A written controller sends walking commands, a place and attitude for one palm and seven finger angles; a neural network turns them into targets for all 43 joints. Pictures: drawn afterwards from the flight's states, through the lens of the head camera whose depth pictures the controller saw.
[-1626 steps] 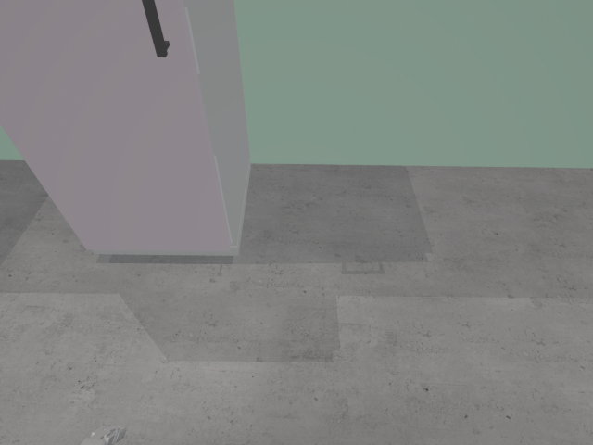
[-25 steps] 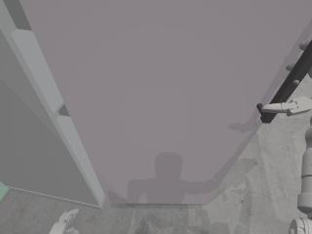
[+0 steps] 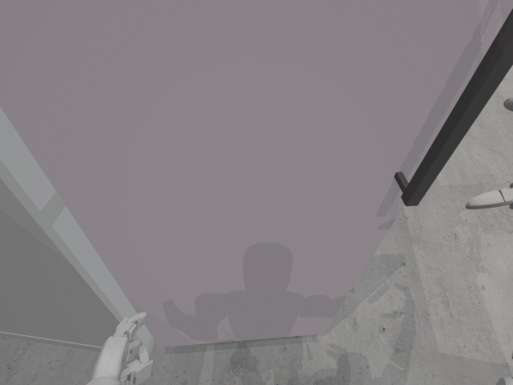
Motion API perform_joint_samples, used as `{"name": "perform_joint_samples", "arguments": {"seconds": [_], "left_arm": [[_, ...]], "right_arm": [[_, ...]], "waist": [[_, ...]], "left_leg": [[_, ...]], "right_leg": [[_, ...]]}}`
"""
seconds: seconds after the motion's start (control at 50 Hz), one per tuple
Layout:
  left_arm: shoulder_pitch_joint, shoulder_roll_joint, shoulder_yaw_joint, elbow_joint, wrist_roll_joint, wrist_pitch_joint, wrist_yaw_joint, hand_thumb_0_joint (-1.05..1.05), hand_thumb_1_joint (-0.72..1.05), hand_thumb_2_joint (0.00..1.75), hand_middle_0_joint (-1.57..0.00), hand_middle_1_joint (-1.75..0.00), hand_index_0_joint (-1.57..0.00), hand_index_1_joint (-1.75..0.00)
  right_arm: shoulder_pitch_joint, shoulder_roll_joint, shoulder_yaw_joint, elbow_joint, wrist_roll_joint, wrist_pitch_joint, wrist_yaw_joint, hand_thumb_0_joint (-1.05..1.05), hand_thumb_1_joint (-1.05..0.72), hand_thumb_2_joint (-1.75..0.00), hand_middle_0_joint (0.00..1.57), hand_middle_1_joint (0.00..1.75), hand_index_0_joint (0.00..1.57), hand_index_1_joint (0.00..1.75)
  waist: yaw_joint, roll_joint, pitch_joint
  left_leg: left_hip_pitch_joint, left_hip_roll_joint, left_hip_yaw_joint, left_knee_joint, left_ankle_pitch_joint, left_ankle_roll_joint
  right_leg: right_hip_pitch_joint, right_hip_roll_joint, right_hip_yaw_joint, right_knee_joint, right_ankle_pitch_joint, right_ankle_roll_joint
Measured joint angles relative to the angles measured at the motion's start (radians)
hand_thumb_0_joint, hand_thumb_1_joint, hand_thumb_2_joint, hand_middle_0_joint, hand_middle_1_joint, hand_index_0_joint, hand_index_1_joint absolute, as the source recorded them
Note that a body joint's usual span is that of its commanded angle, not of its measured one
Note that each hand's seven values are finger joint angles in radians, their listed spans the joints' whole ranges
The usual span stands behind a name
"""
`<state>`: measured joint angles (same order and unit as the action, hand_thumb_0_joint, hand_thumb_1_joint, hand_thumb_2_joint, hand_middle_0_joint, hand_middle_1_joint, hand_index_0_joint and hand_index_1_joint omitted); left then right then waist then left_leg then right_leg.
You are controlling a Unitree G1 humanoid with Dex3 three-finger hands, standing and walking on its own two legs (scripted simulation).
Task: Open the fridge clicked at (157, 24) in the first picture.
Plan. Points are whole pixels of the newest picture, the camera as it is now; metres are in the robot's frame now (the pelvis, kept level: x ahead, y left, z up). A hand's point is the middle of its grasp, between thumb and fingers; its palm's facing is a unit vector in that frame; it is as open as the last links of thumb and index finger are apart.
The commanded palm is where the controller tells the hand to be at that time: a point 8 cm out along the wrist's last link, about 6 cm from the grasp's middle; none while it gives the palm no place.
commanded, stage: slip the hand off the handle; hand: right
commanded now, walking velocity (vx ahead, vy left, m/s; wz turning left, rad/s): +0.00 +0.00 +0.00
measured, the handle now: (450, 112) +0.38 -0.22 +0.27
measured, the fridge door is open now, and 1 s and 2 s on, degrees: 78 78 78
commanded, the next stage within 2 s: draw the hand back to the body in 1.02 s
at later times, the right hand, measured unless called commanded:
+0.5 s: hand out of the picture +0.32 -0.30 +0.26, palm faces +0.26 +0.94 -0.21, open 14.7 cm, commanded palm +0.27 -0.34 +0.26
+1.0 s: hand out of the picture +0.23 -0.31 +0.26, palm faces +0.32 +0.92 -0.24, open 14.7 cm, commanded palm +0.19 -0.35 +0.26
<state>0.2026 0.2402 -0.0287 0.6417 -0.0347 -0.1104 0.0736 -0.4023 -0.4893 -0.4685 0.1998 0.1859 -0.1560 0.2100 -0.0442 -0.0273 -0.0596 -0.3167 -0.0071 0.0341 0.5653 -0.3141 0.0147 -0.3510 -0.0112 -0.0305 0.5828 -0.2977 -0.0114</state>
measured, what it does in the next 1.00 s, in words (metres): stands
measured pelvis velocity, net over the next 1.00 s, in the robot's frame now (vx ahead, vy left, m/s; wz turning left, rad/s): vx -0.01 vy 0.00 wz -0.02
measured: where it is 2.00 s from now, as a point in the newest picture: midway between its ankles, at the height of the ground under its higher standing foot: outside the picture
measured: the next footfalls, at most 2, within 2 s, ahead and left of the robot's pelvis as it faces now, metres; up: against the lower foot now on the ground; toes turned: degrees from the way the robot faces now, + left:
none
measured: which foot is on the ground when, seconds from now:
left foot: down 0.00-1.00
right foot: down 0.00-1.00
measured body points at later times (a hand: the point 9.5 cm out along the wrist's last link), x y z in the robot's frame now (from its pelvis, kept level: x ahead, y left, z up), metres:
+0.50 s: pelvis -0.01 -0.02 +0.00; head +0.00 -0.02 +0.45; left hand +0.14 +0.22 -0.10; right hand +0.30 -0.35 +0.28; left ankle -0.02 +0.11 -0.73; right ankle +0.00 -0.11 -0.73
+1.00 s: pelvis -0.01 +0.00 +0.00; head -0.03 +0.01 +0.45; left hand +0.19 +0.22 -0.07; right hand +0.21 -0.36 +0.27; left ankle -0.02 +0.11 -0.73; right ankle +0.00 -0.11 -0.73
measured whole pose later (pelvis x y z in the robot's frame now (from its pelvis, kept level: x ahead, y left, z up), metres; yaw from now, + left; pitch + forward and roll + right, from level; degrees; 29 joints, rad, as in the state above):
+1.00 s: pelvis -0.01 +0.00 +0.00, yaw -1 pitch +1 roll +1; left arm 0.18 0.25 -0.06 0.63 -0.04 -0.16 0.13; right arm -0.12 -0.54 -0.58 -0.02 0.32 -0.11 0.34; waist -0.07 -0.04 -0.06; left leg -0.27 -0.01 0.06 0.55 -0.30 0.02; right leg -0.32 -0.01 -0.01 0.60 -0.29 -0.01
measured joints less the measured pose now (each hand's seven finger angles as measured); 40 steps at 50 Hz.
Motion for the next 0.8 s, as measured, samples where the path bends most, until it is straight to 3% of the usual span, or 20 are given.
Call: {"name": "perform_joint_samples", "arguments": {"seconds": [0.16,0.38,0.52,0.8], "left_arm": [[0.002,0.001,-0.009,0.009,0.004,0.009,0.014,0.01,0.9,0.9,-0.2,-0.3,-0.21,-0.3],[0.035,0.005,-0.016,0.016,0.007,0.01,0.026,0.01,0.9,0.9,-0.2,-0.3,-0.21,-0.3],[0.057,0.009,-0.012,0.011,0.004,0.012,0.022,0.01,0.9,0.9,-0.2,-0.3,-0.21,-0.3],[0.007,0.01,-0.026,0.01,-0.004,-0.027,0.046,0.01,0.9,0.9,-0.2,-0.3,-0.21,-0.3]], "right_arm": [[0.019,0.005,0.011,-0.033,0.021,0.012,0.026,-0.01,0.56,-0.2,0.27,1.15,0.25,1.15],[-0.031,-0.044,-0.004,0.046,0.006,0.003,0.037,-0.01,0.56,-0.2,0.26,1.15,0.25,1.15],[0.071,-0.037,-0.039,-0.048,0.044,0.002,0.059,-0.01,0.55,-0.2,0.26,1.15,0.25,1.15],[0.199,-0.022,-0.067,-0.176,0.079,0.04,0.063,-0.01,0.56,-0.2,0.26,1.15,0.26,1.15]], "waist": [[-0.002,0.001,-0.007],[0.015,0.005,0.002],[0.024,-0.004,-0.003],[-0.014,-0.007,0.002]], "left_leg": [[0.013,0.015,0.001,-0.005,-0.002,-0.016],[0.002,0.018,0.003,-0.007,0.011,-0.023],[0.01,0.013,-0.011,-0.014,0.019,-0.024],[0.036,0.007,0.013,-0.013,0.02,-0.01]], "right_leg": [[0.005,0.015,0.001,0.008,-0.008,-0.015],[-0.014,0.018,0.003,0.019,-0.001,-0.023],[0.0,0.013,-0.011,0.011,0.002,-0.024],[0.02,0.008,0.013,0.009,0.014,-0.01]]}}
